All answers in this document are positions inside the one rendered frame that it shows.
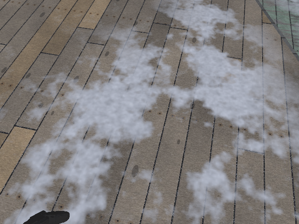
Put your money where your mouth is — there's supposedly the left robot hand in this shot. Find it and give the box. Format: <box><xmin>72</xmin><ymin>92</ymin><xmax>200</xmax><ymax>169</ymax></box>
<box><xmin>23</xmin><ymin>210</ymin><xmax>70</xmax><ymax>224</ymax></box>

